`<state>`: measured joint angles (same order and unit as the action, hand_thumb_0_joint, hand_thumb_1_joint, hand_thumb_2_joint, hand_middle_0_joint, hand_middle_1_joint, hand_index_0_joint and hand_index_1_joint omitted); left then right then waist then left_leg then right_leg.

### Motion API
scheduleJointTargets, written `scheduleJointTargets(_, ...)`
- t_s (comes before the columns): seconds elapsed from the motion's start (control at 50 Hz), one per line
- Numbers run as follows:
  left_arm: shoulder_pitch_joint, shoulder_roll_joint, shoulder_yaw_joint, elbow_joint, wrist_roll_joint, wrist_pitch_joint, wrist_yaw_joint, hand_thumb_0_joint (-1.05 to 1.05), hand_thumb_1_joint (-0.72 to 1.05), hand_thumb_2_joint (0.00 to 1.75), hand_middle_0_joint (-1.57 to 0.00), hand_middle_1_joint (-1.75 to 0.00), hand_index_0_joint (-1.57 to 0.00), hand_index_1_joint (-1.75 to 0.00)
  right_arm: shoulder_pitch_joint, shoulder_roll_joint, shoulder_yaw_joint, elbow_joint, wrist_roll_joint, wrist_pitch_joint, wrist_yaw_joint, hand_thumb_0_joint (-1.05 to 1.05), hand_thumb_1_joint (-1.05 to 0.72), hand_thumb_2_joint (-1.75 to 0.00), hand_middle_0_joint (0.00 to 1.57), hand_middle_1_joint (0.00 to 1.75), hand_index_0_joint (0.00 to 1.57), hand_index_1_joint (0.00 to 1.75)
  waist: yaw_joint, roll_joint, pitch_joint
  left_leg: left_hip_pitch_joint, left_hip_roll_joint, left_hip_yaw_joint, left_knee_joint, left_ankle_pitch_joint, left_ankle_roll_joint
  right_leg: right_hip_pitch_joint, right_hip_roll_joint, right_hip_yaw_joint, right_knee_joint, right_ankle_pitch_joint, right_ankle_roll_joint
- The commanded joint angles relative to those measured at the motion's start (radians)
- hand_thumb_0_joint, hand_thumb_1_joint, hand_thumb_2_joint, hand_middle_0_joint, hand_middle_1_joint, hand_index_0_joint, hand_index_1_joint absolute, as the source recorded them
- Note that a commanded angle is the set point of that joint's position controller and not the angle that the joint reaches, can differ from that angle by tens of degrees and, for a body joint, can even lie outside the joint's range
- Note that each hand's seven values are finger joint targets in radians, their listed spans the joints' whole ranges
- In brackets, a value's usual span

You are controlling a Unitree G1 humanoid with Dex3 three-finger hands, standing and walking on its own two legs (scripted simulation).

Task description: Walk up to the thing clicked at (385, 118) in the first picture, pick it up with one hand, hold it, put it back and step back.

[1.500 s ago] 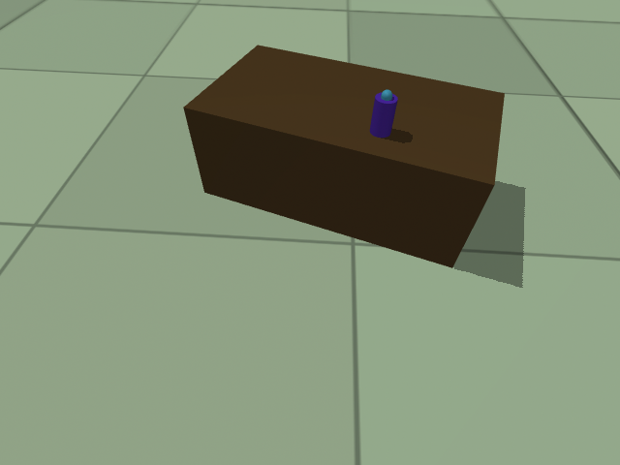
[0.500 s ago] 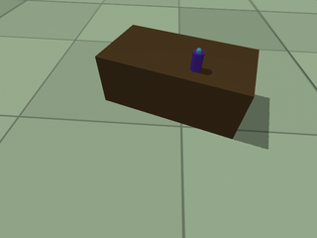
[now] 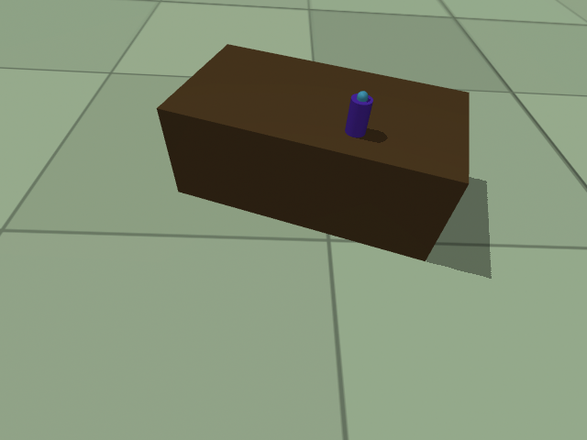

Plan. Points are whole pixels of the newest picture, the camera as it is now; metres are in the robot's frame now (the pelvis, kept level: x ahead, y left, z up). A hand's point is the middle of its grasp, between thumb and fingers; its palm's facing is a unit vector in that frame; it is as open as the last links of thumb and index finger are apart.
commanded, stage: walk up
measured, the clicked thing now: (359, 112) +1.22 -0.25 -0.24
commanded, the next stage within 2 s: none
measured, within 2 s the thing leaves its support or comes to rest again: neither
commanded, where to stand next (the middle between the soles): +0.65 +0.06 m, yaw -8 degrees
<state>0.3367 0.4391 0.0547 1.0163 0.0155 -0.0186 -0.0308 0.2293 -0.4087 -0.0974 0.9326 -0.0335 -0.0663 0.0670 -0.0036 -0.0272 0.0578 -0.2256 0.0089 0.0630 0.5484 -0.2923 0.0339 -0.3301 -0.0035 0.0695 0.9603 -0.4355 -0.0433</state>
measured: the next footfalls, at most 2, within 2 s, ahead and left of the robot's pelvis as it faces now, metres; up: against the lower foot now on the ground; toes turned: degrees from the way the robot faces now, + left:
right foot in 0.30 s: +0.28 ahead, -0.12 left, +0.00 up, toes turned -6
left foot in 0.68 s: +0.40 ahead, +0.18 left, +0.00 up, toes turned +0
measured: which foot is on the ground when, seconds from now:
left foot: down 0.00-0.32, up 0.34-0.66, down 0.68-1.00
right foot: up 0.00-0.28, down 0.30-0.70, up 0.72-1.00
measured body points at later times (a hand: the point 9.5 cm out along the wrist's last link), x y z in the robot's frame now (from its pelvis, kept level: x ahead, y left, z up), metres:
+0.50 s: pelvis +0.19 +0.01 +0.00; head +0.20 -0.02 +0.45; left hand +0.32 +0.31 -0.09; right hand +0.22 -0.31 -0.13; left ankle +0.20 +0.15 -0.68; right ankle +0.24 -0.11 -0.73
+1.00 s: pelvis +0.38 +0.07 +0.00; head +0.40 +0.07 +0.45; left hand +0.50 +0.38 -0.11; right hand +0.34 -0.25 -0.11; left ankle +0.36 +0.18 -0.73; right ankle +0.46 -0.07 -0.71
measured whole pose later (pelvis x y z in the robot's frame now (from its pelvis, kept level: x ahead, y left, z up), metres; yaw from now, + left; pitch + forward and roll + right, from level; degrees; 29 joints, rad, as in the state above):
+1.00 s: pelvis +0.38 +0.07 +0.00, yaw -8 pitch -2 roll +0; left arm 0.27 0.42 0.04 0.88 0.00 -0.06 -0.05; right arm 0.40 -0.41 -0.05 0.83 -0.01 -0.06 0.06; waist -0.05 -0.01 0.09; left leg -0.16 0.04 0.12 0.54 -0.34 0.02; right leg -0.47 -0.05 -0.04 0.74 -0.30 -0.03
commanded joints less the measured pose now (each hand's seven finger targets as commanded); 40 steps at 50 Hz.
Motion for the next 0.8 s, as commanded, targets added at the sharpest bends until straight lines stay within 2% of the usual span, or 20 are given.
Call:
scheduleJointTargets(0.0,-0.035,0.202,0.036,-0.112,-0.013,-0.06,-0.007,0.0,0.9,0.9,-0.2,-0.3,-0.2,-0.3,0.027,-0.241,-0.048,-0.087,0.016,-0.019,-0.026,0.0,-0.9,-0.9,0.2,0.3,0.2,0.3,-0.031,0.156,0.034,0.202,0.268,-0.303,-0.351,-0.063,0.16,-0.295,-0.073,0.021,0.003,0.099,0.016)
scheduleJointTargets(0.08,-0.111,0.171,0.033,-0.162,-0.01,-0.056,-0.02,0.0,0.9,0.9,-0.2,-0.3,-0.2,-0.3,0.075,-0.241,-0.041,-0.106,0.014,-0.022,-0.025,0.0,-0.9,-0.9,0.2,0.3,0.2,0.3,-0.041,0.165,0.078,0.161,0.258,-0.188,-0.342,0.192,0.179,-0.242,-0.066,-0.04,-0.163,0.136,0.04)
scheduleJointTargets(0.14,-0.153,0.147,0.032,-0.195,-0.01,-0.055,-0.028,0.0,0.9,0.9,-0.2,-0.3,-0.2,-0.3,0.09,-0.244,-0.041,-0.13,0.018,-0.018,-0.022,0.0,-0.9,-0.9,0.2,0.3,0.2,0.3,-0.047,0.159,0.058,0.157,0.222,-0.109,-0.298,0.299,0.143,-0.157,-0.051,-0.111,-0.302,0.242,0.017)
scheduleJointTargets(0.2,-0.15,0.137,0.04,-0.204,-0.012,-0.056,-0.025,0.0,0.9,0.9,-0.2,-0.3,-0.2,-0.3,0.084,-0.239,-0.043,-0.156,0.019,-0.006,-0.024,0.0,-0.9,-0.9,0.2,0.3,0.2,0.3,-0.031,0.145,0.037,0.096,0.205,-0.081,-0.228,0.3,0.118,-0.01,-0.015,-0.147,-0.358,0.286,-0.003)
scheduleJointTargets(0.22,-0.12,0.138,0.045,-0.199,-0.011,-0.056,-0.022,0.0,0.9,0.9,-0.2,-0.3,-0.2,-0.3,0.081,-0.241,-0.043,-0.165,0.02,-0.001,-0.027,0.0,-0.9,-0.9,0.2,0.3,0.2,0.3,-0.011,0.127,0.024,0.075,0.209,-0.084,-0.178,0.311,0.112,0.058,-0.005,-0.149,-0.372,0.282,-0.009)
scheduleJointTargets(0.26,0.031,0.179,0.071,-0.166,-0.008,-0.065,-0.005,0.0,0.9,0.9,-0.2,-0.3,-0.2,-0.3,0.082,-0.205,-0.025,-0.186,0.023,0.003,-0.029,0.0,-0.9,-0.9,0.2,0.3,0.2,0.3,0.081,-0.007,-0.066,-0.024,0.145,-0.016,0.121,0.407,0.075,0.335,0.018,-0.153,-0.443,0.272,-0.038)
scheduleJointTargets(0.28,0.144,0.242,0.098,-0.153,-0.003,-0.072,0.007,0.0,0.9,0.9,-0.2,-0.3,-0.2,-0.3,0.12,-0.164,-0.008,-0.2,0.023,0.0,-0.027,0.0,-0.9,-0.9,0.2,0.3,0.2,0.3,0.132,-0.146,-0.138,-0.172,0.057,0.029,0.394,0.249,0.042,0.492,-0.116,0.066,-0.517,0.135,-0.085)
scheduleJointTargets(0.3,0.189,0.324,0.115,-0.176,-0.008,-0.075,0.017,0.0,0.9,0.9,-0.2,-0.3,-0.2,-0.3,0.164,-0.156,-0.001,-0.218,0.026,0.004,-0.027,0.0,-0.9,-0.9,0.2,0.3,0.2,0.3,0.125,-0.261,-0.194,-0.407,-0.07,-0.003,0.628,-0.235,0.003,0.601,-0.418,0.608,-0.661,0.026,-0.227)
scheduleJointTargets(0.32,0.102,0.326,0.108,-0.202,-0.024,-0.074,0.02,0.0,0.9,0.9,-0.2,-0.3,-0.2,-0.3,0.135,-0.245,-0.022,-0.194,0.022,0.015,-0.036,0.0,-0.9,-0.9,0.2,0.3,0.2,0.3,0.108,-0.089,-0.158,-0.385,0.014,-0.132,0.719,-0.272,0.0,0.443,-0.465,0.682,-0.696,-0.125,-0.304)
scheduleJointTargets(0.34,0.048,0.301,0.099,-0.215,-0.031,-0.074,0.022,0.0,0.9,0.9,-0.2,-0.3,-0.2,-0.3,0.116,-0.252,-0.024,-0.18,0.029,0.015,-0.038,0.0,-0.9,-0.9,0.2,0.3,0.2,0.3,0.091,-0.032,-0.097,-0.397,0.042,-0.163,0.737,-0.212,0.002,0.371,-0.421,0.572,-0.709,-0.123,-0.298)
scheduleJointTargets(0.4,-0.06,0.23,0.075,-0.236,-0.024,-0.082,0.022,0.0,0.9,0.9,-0.2,-0.3,-0.2,-0.3,0.185,-0.212,-0.019,-0.139,0.022,0.023,-0.02,0.0,-0.9,-0.9,0.2,0.3,0.2,0.3,0.004,-0.066,0.022,-0.304,0.11,-0.151,0.579,-0.07,-0.004,0.102,-0.277,0.261,-0.733,-0.054,-0.195)
scheduleJointTargets(0.44,-0.073,0.23,0.074,-0.25,-0.014,-0.091,0.016,0.0,0.9,0.9,-0.2,-0.3,-0.2,-0.3,0.216,-0.196,-0.025,-0.126,0.014,0.029,-0.002,0.0,-0.9,-0.9,0.2,0.3,0.2,0.3,-0.007,-0.101,0.019,-0.245,0.105,-0.098,0.455,-0.038,-0.022,0.037,-0.225,0.147,-0.72,0.006,-0.18)
scheduleJointTargets(0.56,-0.082,0.274,0.087,-0.267,-0.004,-0.094,0.001,0.0,0.9,0.9,-0.2,-0.3,-0.2,-0.3,0.106,-0.19,-0.046,-0.167,0.003,0.015,0.024,0.0,-0.9,-0.9,0.2,0.3,0.2,0.3,0.006,-0.134,0.014,-0.128,0.098,-0.031,0.156,0.029,-0.034,-0.088,-0.227,0.106,-0.704,-0.124,-0.157)
scheduleJointTargets(0.6,-0.119,0.278,0.083,-0.266,-0.004,-0.088,0.001,0.0,0.9,0.9,-0.2,-0.3,-0.2,-0.3,0.159,-0.194,-0.054,-0.151,0.003,0.006,0.022,0.0,-0.9,-0.9,0.2,0.3,0.2,0.3,-0.037,-0.101,-0.018,0.016,0.078,0.004,0.101,0.085,-0.036,-0.153,-0.212,0.079,-0.639,-0.168,-0.136)
scheduleJointTargets(0.64,-0.112,0.227,0.064,-0.259,0.005,-0.076,0.003,0.0,0.9,0.9,-0.2,-0.3,-0.2,-0.3,0.248,-0.217,-0.067,-0.119,-0.003,-0.004,0.008,0.0,-0.9,-0.9,0.2,0.3,0.2,0.3,-0.094,0.008,-0.044,0.184,0.022,0.042,0.059,0.006,-0.024,-0.258,-0.145,0.022,-0.448,-0.214,-0.1)
scheduleJointTargets(0.66,-0.07,0.171,0.045,-0.258,0.01,-0.069,0.005,0.0,0.9,0.9,-0.2,-0.3,-0.2,-0.3,0.309,-0.258,-0.079,-0.104,-0.008,-0.011,-0.003,0.0,-0.9,-0.9,0.2,0.3,0.2,0.3,-0.118,0.17,-0.051,0.257,0.077,-0.085,-0.058,-0.208,0.009,-0.343,-0.072,-0.022,-0.212,-0.212,-0.074)
scheduleJointTargets(0.68,-0.057,0.091,0.019,-0.265,-0.009,-0.068,0.008,0.0,0.9,0.9,-0.2,-0.3,-0.2,-0.3,0.328,-0.338,-0.091,-0.123,-0.015,-0.022,-0.013,0.0,-0.9,-0.9,0.2,0.3,0.2,0.3,-0.124,0.377,-0.013,0.232,0.328,-0.571,-0.299,-0.511,0.086,-0.478,0.072,-0.084,0.13,-0.136,-0.006)
scheduleJointTargets(0.7,-0.051,0.18,0.037,-0.249,-0.01,-0.067,0.023,0.0,0.9,0.9,-0.2,-0.3,-0.2,-0.3,0.254,-0.389,-0.096,-0.153,0.01,-0.023,-0.016,0.0,-0.9,-0.9,0.2,0.3,0.2,0.3,-0.098,0.276,0.022,0.138,0.451,-0.77,-0.391,-0.616,0.216,-0.498,0.03,0.008,0.23,-0.118,-0.021)
scheduleJointTargets(0.72,-0.06,0.227,0.036,-0.236,-0.01,-0.071,0.024,0.0,0.9,0.9,-0.2,-0.3,-0.2,-0.3,0.197,-0.363,-0.089,-0.164,0.022,-0.023,-0.022,0.0,-0.9,-0.9,0.2,0.3,0.2,0.3,-0.071,0.161,0.055,0.081,0.428,-0.681,-0.366,-0.517,0.215,-0.467,-0.016,0.045,0.255,-0.031,-0.018)
scheduleJointTargets(0.78,0.017,0.226,0.046,-0.172,-0.02,-0.081,0.011,0.0,0.9,0.9,-0.2,-0.3,-0.2,-0.3,0.144,-0.279,-0.047,-0.168,0.02,-0.03,-0.033,0.0,-0.9,-0.9,0.2,0.3,0.2,0.3,-0.024,0.191,0.019,0.103,0.305,-0.36,-0.263,-0.074,0.177,-0.35,-0.068,0.024,0.109,0.068,0.002)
